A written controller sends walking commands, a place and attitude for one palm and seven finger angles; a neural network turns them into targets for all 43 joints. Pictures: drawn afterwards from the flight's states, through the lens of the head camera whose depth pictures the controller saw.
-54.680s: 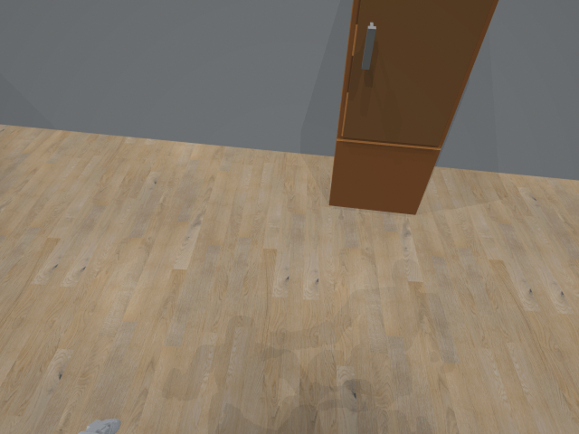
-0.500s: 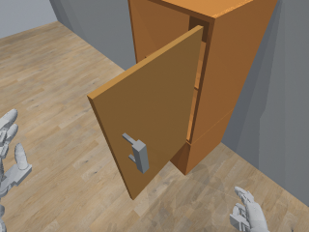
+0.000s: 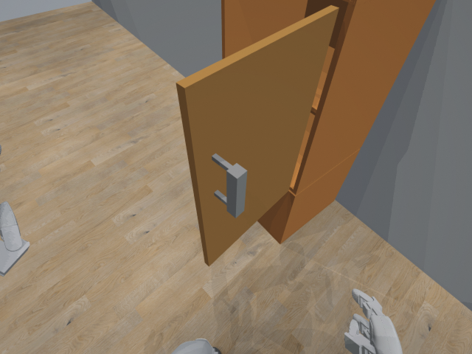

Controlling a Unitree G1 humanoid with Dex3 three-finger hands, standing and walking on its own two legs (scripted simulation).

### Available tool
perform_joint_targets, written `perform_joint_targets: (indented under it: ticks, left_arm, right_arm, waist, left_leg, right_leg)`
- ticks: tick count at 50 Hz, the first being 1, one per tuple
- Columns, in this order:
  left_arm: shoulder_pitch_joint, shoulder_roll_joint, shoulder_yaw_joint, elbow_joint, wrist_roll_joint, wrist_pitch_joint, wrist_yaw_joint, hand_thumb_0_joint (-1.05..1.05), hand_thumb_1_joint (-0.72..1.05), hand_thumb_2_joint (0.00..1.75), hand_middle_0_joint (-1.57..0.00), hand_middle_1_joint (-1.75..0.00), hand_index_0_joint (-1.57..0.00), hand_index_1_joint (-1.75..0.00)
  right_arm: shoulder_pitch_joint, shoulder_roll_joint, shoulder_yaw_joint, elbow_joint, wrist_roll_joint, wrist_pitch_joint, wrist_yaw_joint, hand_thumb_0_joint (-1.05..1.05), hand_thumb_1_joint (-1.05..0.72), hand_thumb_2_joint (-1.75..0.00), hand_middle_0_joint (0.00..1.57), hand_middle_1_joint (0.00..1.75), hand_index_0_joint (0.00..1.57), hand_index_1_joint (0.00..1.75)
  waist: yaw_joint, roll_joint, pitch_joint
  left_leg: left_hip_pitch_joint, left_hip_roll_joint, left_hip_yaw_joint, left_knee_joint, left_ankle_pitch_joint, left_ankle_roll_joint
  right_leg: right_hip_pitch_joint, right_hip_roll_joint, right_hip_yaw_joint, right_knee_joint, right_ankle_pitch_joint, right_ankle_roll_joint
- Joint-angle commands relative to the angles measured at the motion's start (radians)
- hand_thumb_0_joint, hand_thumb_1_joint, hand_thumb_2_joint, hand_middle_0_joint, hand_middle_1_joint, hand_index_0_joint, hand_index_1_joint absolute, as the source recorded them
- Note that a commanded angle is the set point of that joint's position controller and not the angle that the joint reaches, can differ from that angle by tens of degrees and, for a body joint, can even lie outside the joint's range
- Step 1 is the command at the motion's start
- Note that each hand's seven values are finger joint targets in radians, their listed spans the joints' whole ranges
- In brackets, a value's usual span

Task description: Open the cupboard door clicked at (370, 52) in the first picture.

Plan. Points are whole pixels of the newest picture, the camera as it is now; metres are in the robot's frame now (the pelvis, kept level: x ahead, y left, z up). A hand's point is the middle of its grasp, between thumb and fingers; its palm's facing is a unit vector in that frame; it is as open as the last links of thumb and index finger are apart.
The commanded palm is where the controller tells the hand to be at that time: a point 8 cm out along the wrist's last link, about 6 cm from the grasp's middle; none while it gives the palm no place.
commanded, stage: step back with the hand held close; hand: left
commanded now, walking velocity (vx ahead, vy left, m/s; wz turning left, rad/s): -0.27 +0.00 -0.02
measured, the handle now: (227, 185) +0.40 +0.05 +0.04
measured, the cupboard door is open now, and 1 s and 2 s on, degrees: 97 97 97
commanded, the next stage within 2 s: stop stepping back and stand still in 0.40 s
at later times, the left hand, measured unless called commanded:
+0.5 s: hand (29, 309) +0.13 +0.22 +0.18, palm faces +0.31 -0.81 -0.49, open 7.4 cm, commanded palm +0.06 +0.27 +0.19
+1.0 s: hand out of the picture +0.02 +0.20 +0.19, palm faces +0.35 -0.79 -0.50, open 7.4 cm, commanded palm -0.03 +0.25 +0.19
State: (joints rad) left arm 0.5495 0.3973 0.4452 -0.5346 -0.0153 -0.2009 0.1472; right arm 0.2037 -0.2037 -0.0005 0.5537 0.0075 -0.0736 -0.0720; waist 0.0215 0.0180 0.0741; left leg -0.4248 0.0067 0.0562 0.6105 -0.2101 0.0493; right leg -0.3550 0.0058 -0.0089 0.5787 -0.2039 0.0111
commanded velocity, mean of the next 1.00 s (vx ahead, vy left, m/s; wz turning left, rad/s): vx -0.12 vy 0.04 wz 0.00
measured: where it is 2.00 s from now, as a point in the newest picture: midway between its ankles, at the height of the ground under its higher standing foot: outside the picture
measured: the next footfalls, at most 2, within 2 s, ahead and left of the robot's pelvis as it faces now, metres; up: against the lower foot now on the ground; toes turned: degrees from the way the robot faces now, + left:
right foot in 0.50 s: -0.15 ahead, -0.12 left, +0.00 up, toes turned -5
left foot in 0.72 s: -0.07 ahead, +0.06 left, +0.00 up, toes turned -3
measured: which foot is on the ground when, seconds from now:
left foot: down 0.00-0.52, up 0.54-0.70, down 0.72-0.96, up 0.98-1.00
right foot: down 0.00-0.14, up 0.16-0.48, down 0.50-1.00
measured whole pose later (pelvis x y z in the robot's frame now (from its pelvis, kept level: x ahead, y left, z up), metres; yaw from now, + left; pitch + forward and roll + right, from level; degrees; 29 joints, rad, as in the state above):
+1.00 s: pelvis -0.19 -0.04 +0.01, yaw -4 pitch -1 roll +0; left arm 0.59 0.43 0.41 -0.50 -0.03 -0.20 0.15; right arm 0.25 -0.21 0.00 0.60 0.00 -0.10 -0.06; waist -0.02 0.01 -0.02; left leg -0.38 -0.03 0.02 0.62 -0.29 0.01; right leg -0.23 0.03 -0.07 0.54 -0.29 -0.06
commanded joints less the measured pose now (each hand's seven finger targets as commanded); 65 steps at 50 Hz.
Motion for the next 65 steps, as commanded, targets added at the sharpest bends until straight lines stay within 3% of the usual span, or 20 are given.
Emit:
perform_joint_targets:
  ticks: [1,4,5,7,9,13,20,23,25,26,29,32,35,39,45,46,49,54,62,65]
  left_arm:
    - [-0.085,0.174,0.070,-0.233,-0.011,-0.068,0.033,0.00,0.90,0.90,-0.20,-0.30,-0.20,-0.30]
    - [-0.109,0.192,0.076,-0.220,-0.008,-0.052,0.046,0.00,0.90,0.90,-0.20,-0.30,-0.20,-0.30]
    - [-0.123,0.198,0.082,-0.233,-0.012,-0.053,0.044,0.00,0.90,0.90,-0.20,-0.30,-0.20,-0.30]
    - [-0.131,0.219,0.130,-0.265,0.003,-0.074,0.051,0.00,0.90,0.90,-0.20,-0.30,-0.20,-0.30]
    - [-0.115,0.226,0.159,-0.255,0.007,-0.090,0.049,0.00,0.90,0.90,-0.20,-0.30,-0.20,-0.30]
    - [0.018,0.177,0.120,-0.257,-0.022,-0.077,0.046,0.00,0.90,0.90,-0.20,-0.30,-0.20,-0.30]
    - [-0.024,0.181,0.078,-0.270,-0.048,-0.047,0.035,0.00,0.90,0.90,-0.20,-0.30,-0.20,-0.30]
    - [0.004,0.242,0.129,-0.275,-0.065,-0.062,0.020,0.00,0.90,0.90,-0.20,-0.30,-0.20,-0.30]
    - [0.008,0.320,0.186,-0.276,-0.075,-0.080,0.019,0.00,0.90,0.90,-0.20,-0.30,-0.20,-0.30]
    - [0.021,0.333,0.205,-0.265,-0.076,-0.086,0.027,0.00,0.90,0.90,-0.20,-0.30,-0.20,-0.30]
    - [0.115,0.261,0.180,-0.156,-0.045,-0.037,0.018,0.00,0.90,0.90,-0.20,-0.30,-0.20,-0.30]
    - [0.077,0.227,0.149,-0.110,-0.046,-0.015,0.027,0.00,0.90,0.90,-0.20,-0.30,-0.20,-0.30]
    - [0.009,0.203,0.097,-0.105,-0.052,-0.018,0.037,0.00,0.90,0.90,-0.20,-0.30,-0.20,-0.30]
    - [-0.024,0.224,0.083,-0.169,-0.024,-0.035,0.042,0.00,0.90,0.90,-0.20,-0.30,-0.20,-0.30]
    - [0.021,0.224,0.125,-0.169,-0.016,-0.041,0.035,0.00,0.90,0.90,-0.20,-0.30,-0.20,-0.30]
    - [0.035,0.242,0.145,-0.156,-0.018,-0.046,0.033,0.00,0.90,0.90,-0.20,-0.30,-0.20,-0.30]
    - [0.027,0.189,0.101,-0.070,-0.025,-0.048,0.023,0.00,0.90,0.90,-0.20,-0.30,-0.20,-0.30]
    - [-0.122,0.163,0.053,-0.007,-0.011,-0.061,0.027,0.00,0.90,0.90,-0.20,-0.30,-0.20,-0.30]
    - [-0.098,0.211,0.080,-0.206,-0.005,-0.068,0.033,0.00,0.90,0.90,-0.20,-0.30,-0.20,-0.30]
    - [-0.058,0.193,0.087,-0.170,-0.005,-0.064,0.034,0.00,0.90,0.90,-0.20,-0.30,-0.20,-0.30]
  right_arm:
    - [-0.050,-0.135,-0.066,-0.102,-0.006,-0.053,-0.005,0.00,-0.90,-0.90,0.20,0.30,0.20,0.30]
    - [-0.062,-0.116,-0.044,-0.092,-0.009,-0.049,-0.007,0.00,-0.90,-0.90,0.20,0.30,0.20,0.30]
    - [-0.078,-0.131,-0.044,-0.100,-0.008,-0.051,-0.014,0.00,-0.90,-0.90,0.20,0.30,0.20,0.30]
    - [-0.107,-0.158,-0.045,-0.118,-0.015,-0.068,-0.028,0.00,-0.90,-0.90,0.20,0.30,0.20,0.30]
    - [-0.080,-0.115,-0.058,-0.094,-0.033,-0.094,-0.014,0.00,-0.90,-0.90,0.20,0.30,0.20,0.30]
    - [-0.074,-0.121,-0.072,-0.077,-0.019,-0.114,0.012,0.00,-0.90,-0.90,0.20,0.30,0.20,0.30]
    - [-0.082,-0.128,-0.053,-0.047,-0.028,-0.117,0.014,0.00,-0.90,-0.90,0.20,0.30,0.20,0.30]
    - [-0.092,-0.116,-0.051,-0.059,-0.027,-0.086,0.016,0.00,-0.90,-0.90,0.20,0.30,0.20,0.30]
    - [-0.128,-0.087,-0.038,-0.071,-0.015,-0.053,0.012,0.00,-0.90,-0.90,0.20,0.30,0.20,0.30]
    - [-0.139,-0.093,-0.033,-0.077,-0.014,-0.054,0.005,0.00,-0.90,-0.90,0.20,0.30,0.20,0.30]
    - [-0.130,-0.087,-0.026,-0.104,0.011,-0.039,0.004,0.00,-0.90,-0.90,0.20,0.30,0.20,0.30]
    - [-0.155,-0.105,-0.017,-0.099,0.005,-0.036,-0.014,0.00,-0.90,-0.90,0.20,0.30,0.20,0.30]
    - [-0.084,-0.139,-0.030,-0.077,0.007,-0.046,-0.018,0.00,-0.90,-0.90,0.20,0.30,0.20,0.30]
    - [-0.038,-0.160,-0.046,-0.101,0.005,-0.071,0.003,0.00,-0.90,-0.90,0.20,0.30,0.20,0.30]
    - [-0.079,-0.141,-0.038,-0.108,-0.004,-0.087,0.003,0.00,-0.90,-0.90,0.20,0.30,0.20,0.30]
    - [-0.081,-0.140,-0.043,-0.117,-0.007,-0.078,0.002,0.00,-0.90,-0.90,0.20,0.30,0.20,0.30]
    - [-0.064,-0.132,-0.068,-0.083,-0.003,-0.046,0.002,0.00,-0.90,-0.90,0.20,0.30,0.20,0.30]
    - [-0.067,-0.104,-0.029,-0.052,-0.007,-0.072,-0.018,0.00,-0.90,-0.90,0.20,0.30,0.20,0.30]
    - [-0.064,-0.120,-0.026,-0.070,-0.012,-0.117,-0.021,0.00,-0.90,-0.90,0.20,0.30,0.20,0.30]
    - [-0.070,-0.120,-0.025,-0.073,-0.010,-0.119,-0.014,0.00,-0.90,-0.90,0.20,0.30,0.20,0.30]
  waist:
    - [-0.035,-0.148,-0.115]
    - [-0.044,-0.156,-0.118]
    - [-0.041,-0.049,-0.082]
    - [-0.016,0.297,-0.082]
    - [-0.027,0.247,-0.153]
    - [-0.011,0.119,-0.230]
    - [-0.015,0.246,-0.266]
    - [-0.005,0.147,-0.299]
    - [-0.003,-0.143,-0.263]
    - [0.017,-0.146,-0.242]
    - [-0.009,-0.228,-0.281]
    - [-0.022,-0.124,-0.191]
    - [-0.050,-0.084,-0.227]
    - [-0.022,0.150,-0.250]
    - [-0.018,0.143,-0.079]
    - [-0.024,0.096,-0.072]
    - [-0.026,-0.221,-0.016]
    - [-0.032,-0.116,-0.091]
    - [-0.011,0.094,-0.179]
    - [-0.006,0.110,-0.135]
  left_leg:
    - [0.235,-0.015,-0.045,0.244,-0.218,-0.051]
    - [0.239,0.003,-0.059,0.057,-0.149,-0.039]
    - [0.179,0.041,-0.120,-0.118,-0.185,-0.023]
    - [-0.112,0.290,-0.421,-0.412,-0.268,0.071]
    - [-0.160,0.365,-0.474,-0.510,-0.393,0.125]
    - [0.192,0.279,-0.297,-0.331,0.085,0.105]
    - [0.265,0.212,-0.191,-0.436,0.029,0.025]
    - [0.309,0.158,-0.117,-0.319,0.171,-0.036]
    - [0.267,0.044,-0.021,0.011,-0.037,-0.079]
    - [0.151,-0.012,-0.025,0.219,-0.181,-0.085]
    - [-0.130,-0.013,-0.034,0.256,-0.161,-0.061]
    - [0.002,-0.026,0.025,0.071,-0.056,-0.045]
    - [0.237,-0.016,0.017,-0.172,0.200,-0.004]
    - [0.474,0.215,-0.264,-0.157,0.798,0.100]
    - [-0.095,0.128,-0.172,-0.354,-0.249,0.025]
    - [-0.127,0.081,-0.140,-0.292,-0.299,-0.002]
    - [0.041,-0.022,-0.085,0.305,-0.193,-0.068]
    - [0.086,0.022,-0.048,0.056,-0.130,-0.040]
    - [0.202,0.097,-0.132,-0.258,0.180,-0.010]
    - [0.085,0.100,-0.125,-0.301,0.032,-0.014]
  right_leg:
    - [-0.296,-0.251,0.326,-0.371,-0.386,-0.146]
    - [-0.217,-0.204,0.183,-0.257,-0.173,-0.095]
    - [-0.185,-0.130,0.139,-0.165,-0.176,-0.054]
    - [0.040,0.034,0.009,0.232,-0.146,0.010]
    - [0.090,0.060,0.079,0.591,-0.264,0.001]
    - [-0.076,0.035,0.037,0.435,-0.282,0.004]
    - [0.099,0.077,-0.064,0.002,-0.300,-0.014]
    - [0.180,0.032,-0.048,-0.315,-0.073,-0.042]
    - [0.026,-0.230,0.191,-0.389,0.159,-0.107]
    - [-0.009,-0.320,0.217,-0.357,0.298,-0.150]
    - [0.340,-0.242,0.069,-0.123,0.879,-0.046]
    - [0.258,-0.229,0.087,-0.127,0.809,-0.083]
    - [0.221,-0.178,0.058,-0.019,0.766,0.004]
    - [-0.056,-0.018,0.009,0.111,-0.171,0.035]
    - [0.305,-0.019,-0.036,-0.097,-0.125,-0.017]
    - [0.300,-0.051,0.020,-0.170,-0.151,-0.037]
    - [-0.133,-0.338,0.459,-0.492,-0.532,-0.172]
    - [0.064,-0.204,0.157,-0.320,-0.109,-0.108]
    - [0.227,-0.048,0.046,-0.143,0.130,-0.007]
    - [0.272,-0.030,0.026,-0.147,0.060,0.002]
